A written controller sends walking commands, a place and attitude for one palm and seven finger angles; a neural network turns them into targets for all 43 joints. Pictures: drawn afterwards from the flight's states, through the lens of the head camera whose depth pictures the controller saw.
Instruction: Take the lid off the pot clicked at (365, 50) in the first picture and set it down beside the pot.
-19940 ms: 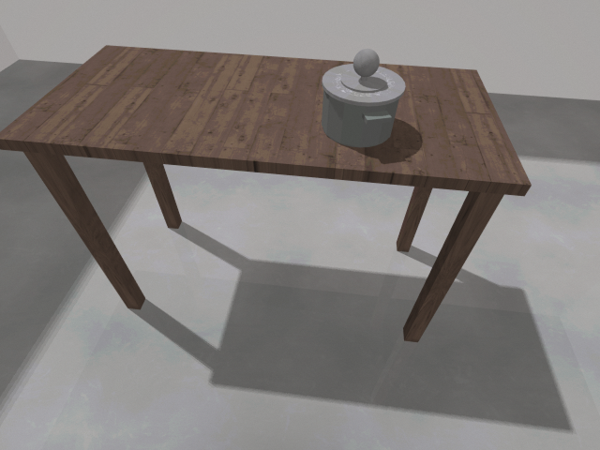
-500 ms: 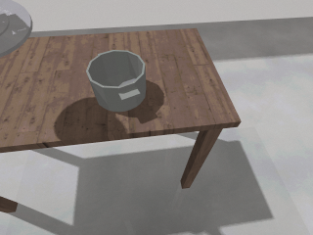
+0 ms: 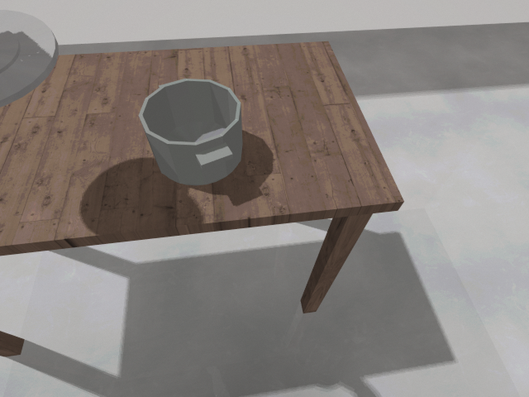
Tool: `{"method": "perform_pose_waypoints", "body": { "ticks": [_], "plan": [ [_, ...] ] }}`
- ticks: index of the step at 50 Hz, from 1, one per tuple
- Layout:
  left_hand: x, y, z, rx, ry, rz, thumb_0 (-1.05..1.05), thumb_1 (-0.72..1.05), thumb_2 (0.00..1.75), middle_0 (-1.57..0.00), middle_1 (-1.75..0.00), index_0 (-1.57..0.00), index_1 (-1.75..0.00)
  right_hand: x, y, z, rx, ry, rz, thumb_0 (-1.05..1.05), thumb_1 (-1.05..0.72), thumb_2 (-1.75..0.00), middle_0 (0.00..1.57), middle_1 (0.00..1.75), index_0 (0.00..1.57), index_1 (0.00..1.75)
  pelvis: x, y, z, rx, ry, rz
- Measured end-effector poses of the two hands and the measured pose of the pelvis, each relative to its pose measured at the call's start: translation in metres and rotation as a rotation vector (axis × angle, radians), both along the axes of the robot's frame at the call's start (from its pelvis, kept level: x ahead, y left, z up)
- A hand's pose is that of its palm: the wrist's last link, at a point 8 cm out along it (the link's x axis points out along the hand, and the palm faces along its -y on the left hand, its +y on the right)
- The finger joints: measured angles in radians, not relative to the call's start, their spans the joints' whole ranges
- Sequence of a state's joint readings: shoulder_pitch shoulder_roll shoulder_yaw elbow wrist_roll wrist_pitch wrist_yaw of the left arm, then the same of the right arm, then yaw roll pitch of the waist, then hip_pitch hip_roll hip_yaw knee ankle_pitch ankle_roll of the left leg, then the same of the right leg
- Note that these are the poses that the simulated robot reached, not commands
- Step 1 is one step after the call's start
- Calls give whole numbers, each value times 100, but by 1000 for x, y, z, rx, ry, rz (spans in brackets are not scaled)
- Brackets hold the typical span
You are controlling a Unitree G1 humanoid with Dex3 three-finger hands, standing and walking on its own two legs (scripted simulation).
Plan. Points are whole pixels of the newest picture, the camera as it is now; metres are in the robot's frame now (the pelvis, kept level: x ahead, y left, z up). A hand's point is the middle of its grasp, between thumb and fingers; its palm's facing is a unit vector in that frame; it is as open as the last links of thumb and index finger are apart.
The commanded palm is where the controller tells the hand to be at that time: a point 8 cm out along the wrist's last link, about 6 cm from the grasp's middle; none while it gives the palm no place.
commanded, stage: lower the lid onto the table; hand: left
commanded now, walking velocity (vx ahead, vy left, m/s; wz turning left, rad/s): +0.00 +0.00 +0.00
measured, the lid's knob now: out of the picture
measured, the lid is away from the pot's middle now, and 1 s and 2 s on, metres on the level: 0.24 0.24 0.24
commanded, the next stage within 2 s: none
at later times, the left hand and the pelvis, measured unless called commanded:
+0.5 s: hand out of the picture +0.50 +0.29 +0.25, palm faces -0.27 -0.27 -0.92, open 7.2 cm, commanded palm +0.52 +0.31 +0.32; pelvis +0.01 +0.00 +0.00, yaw -1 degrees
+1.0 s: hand out of the picture +0.49 +0.31 +0.22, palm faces -0.32 -0.27 -0.91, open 7.2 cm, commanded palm +0.53 +0.32 +0.28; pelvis +0.00 +0.00 -0.01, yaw -1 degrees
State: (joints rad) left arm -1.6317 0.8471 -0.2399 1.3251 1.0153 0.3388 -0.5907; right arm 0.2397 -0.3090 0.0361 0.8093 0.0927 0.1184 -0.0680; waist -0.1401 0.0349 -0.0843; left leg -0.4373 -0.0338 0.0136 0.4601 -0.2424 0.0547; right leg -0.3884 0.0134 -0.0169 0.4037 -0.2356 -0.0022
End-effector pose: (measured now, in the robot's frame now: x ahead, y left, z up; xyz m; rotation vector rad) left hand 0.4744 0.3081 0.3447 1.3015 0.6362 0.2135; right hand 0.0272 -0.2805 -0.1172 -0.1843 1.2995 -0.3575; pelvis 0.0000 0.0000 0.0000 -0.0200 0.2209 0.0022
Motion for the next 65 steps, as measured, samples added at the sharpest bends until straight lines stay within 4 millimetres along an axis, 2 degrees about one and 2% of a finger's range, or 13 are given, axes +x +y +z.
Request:
{"method": "perform_pose_waypoints", "body": {
  "ticks": [10, 19, 26, 43, 56, 65],
  "plan": [
    [10, -1, -15, 20, 34, 2, 1, 30, 56, -65, -102, -69, -105, -14, 2, -3, 9, 50, -14, 1, -91, -90, 20, 30, 20, 30, 5, 1, -1, -2, 16, 2],
    [21, -11, -27, 0, 46, -39, 1, 30, 56, -65, -102, -69, -105, -12, 5, -4, 15, 38, -27, 1, -91, -90, 20, 30, 20, 30, 7, 0, -2, -3, 25, -3],
    [25, -10, -39, -7, 63, -52, 1, 30, 56, -65, -102, -69, -105, -13, 4, -3, 11, 35, -37, 1, -91, -90, 20, 30, 20, 30, 8, 0, -3, -4, 31, -10],
    [22, 9, -61, -10, 98, -41, 1, 30, 56, -65, -102, -69, -105, -26, 1, 1, -12, 70, -49, 1, -91, -90, 20, 30, 20, 30, 6, 1, -5, -11, 37, -9],
    [17, 10, -81, -24, 133, -72, 1, 30, 57, -65, -102, -69, -105, -33, 8, -1, -14, 64, -50, 1, -91, -90, 20, 30, 20, 30, -1, 6, -7, -15, 36, -11],
    [19, 11, -88, -23, 132, -99, 1, 30, 56, -65, -102, -69, -105, -47, 12, -1, -25, 83, -62, 1, -90, -90, 20, 30, 20, 30, -4, 10, -9, -19, 46, -10]
  ]
}}
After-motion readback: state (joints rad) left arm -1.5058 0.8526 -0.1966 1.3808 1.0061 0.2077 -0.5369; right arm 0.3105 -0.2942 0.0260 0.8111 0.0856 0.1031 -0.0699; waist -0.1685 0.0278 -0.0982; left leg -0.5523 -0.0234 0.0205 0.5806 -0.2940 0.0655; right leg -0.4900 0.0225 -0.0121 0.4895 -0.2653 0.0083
